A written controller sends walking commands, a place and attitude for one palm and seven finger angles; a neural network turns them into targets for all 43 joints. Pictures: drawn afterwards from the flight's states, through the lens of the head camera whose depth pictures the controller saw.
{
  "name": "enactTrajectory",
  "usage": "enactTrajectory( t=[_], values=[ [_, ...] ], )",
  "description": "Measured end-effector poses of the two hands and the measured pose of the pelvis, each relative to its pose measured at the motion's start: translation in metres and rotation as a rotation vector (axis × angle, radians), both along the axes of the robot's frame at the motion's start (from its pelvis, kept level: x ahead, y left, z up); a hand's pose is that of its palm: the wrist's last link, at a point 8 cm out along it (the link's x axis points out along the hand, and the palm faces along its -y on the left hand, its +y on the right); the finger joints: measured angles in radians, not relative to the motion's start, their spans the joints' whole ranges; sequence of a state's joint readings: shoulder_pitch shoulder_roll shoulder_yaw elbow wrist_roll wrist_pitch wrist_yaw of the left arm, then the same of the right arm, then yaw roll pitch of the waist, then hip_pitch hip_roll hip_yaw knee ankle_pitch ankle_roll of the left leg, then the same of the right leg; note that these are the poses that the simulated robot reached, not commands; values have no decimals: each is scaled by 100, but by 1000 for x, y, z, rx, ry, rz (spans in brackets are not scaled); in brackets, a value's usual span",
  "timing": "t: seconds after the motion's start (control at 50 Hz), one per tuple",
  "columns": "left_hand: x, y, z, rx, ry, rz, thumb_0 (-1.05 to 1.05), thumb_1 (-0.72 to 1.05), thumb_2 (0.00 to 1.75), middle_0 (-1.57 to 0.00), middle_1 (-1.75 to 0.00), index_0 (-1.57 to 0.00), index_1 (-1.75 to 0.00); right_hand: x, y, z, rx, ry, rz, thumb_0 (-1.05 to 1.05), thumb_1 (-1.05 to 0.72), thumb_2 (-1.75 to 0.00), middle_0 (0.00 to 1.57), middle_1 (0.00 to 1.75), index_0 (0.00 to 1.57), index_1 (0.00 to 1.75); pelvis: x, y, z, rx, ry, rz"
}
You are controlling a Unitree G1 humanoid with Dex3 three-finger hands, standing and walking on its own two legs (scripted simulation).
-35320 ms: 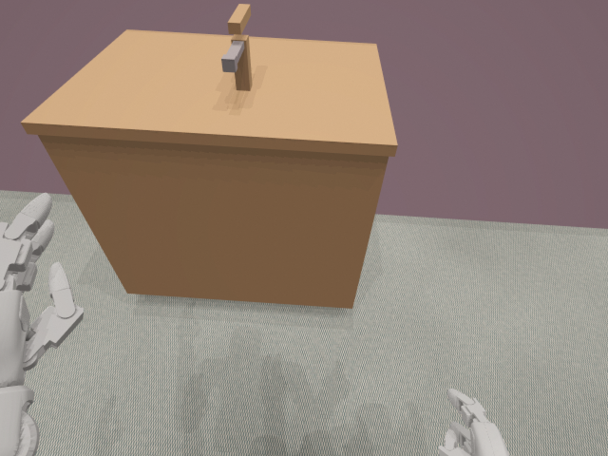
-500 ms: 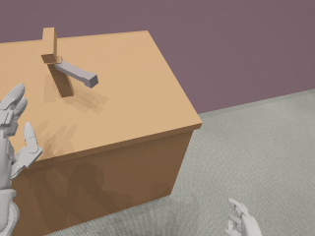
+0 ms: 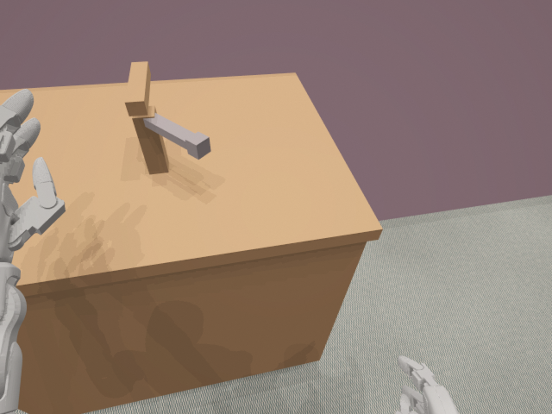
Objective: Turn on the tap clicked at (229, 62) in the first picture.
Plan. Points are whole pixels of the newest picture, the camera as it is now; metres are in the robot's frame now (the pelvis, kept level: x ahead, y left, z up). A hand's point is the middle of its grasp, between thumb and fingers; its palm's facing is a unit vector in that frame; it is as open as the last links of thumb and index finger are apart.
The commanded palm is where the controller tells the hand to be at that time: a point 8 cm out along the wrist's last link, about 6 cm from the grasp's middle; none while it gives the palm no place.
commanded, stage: turn the palm inward beside the body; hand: left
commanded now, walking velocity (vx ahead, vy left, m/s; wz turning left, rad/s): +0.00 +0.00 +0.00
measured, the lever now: (198, 145) +0.46 +0.19 +0.15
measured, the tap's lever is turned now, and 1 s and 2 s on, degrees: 41 41 41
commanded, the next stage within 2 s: none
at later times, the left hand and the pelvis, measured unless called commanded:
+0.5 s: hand (107, 251) +0.22 +0.22 +0.18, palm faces +0.47 -0.82 -0.32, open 7.4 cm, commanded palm +0.16 +0.26 +0.20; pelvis -0.01 -0.05 -0.01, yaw +3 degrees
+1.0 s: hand (84, 256) +0.21 +0.23 +0.19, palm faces +0.46 -0.87 -0.21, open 7.4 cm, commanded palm +0.15 +0.27 +0.20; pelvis +0.02 -0.01 -0.01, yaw +2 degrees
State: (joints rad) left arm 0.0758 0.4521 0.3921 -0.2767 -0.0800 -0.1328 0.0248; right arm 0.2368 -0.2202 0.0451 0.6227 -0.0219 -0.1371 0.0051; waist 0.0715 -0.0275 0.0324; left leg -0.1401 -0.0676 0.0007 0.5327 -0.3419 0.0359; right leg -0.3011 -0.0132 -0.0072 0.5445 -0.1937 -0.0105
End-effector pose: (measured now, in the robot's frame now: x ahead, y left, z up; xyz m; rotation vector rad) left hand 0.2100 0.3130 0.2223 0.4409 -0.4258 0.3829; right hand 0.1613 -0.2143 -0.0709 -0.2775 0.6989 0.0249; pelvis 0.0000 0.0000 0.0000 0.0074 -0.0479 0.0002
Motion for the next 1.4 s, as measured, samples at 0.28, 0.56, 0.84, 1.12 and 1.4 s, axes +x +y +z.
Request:
enactTrajectory(
  t=[0.28,0.56,0.84,1.12,1.4],
  values=[
    [-48,-48,-43,-113,113,75,2,89,90,-22,-30,-21,-31,27,-26,1,24,-59,20,1,-90,-90,20,30,21,30,-7,-35,-8,16,24,14],
    [-22,-68,-34,-143,236,70,2,90,90,-21,-30,-20,-30,34,-60,-18,44,-54,-88,1,-90,-90,20,30,20,30,-9,-51,-11,-1,40,46],
    [-48,-36,-35,-205,192,161,2,90,90,-21,-30,-20,-31,47,-28,-12,28,-74,-50,1,-90,-90,20,30,20,30,16,-24,-10,-13,45,45],
    [-47,-31,-20,-243,166,107,2,90,90,-21,-30,-20,-31,69,25,9,89,-186,16,1,-90,-90,20,30,21,30,18,-3,-7,-15,22,38],
    [-67,-44,-16,-293,186,120,2,90,90,-21,-30,-20,-30,62,15,10,78,-175,17,1,-90,-90,20,30,21,30,9,-11,-5,-9,-2,42]
  ],
)
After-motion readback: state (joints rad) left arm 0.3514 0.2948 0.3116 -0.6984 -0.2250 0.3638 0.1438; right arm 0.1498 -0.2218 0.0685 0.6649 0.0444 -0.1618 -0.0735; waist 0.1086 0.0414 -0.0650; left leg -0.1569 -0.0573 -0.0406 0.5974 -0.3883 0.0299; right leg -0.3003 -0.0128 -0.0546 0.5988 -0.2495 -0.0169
